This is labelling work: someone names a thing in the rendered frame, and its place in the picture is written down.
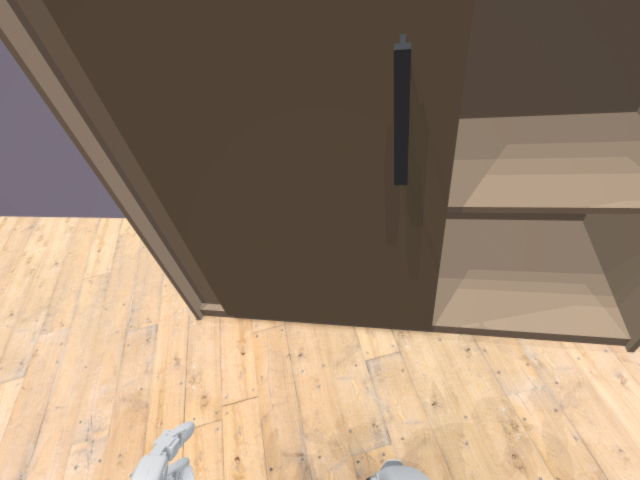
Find wardrobe door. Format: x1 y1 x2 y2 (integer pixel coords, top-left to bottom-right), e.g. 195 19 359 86
43 0 475 330
7 0 220 304

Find robot left hand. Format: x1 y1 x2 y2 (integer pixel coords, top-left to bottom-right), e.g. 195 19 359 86
130 421 195 480

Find right robot shin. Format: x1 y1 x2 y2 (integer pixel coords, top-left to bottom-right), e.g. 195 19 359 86
378 460 403 473

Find handle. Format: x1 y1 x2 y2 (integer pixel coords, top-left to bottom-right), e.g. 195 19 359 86
394 34 411 185

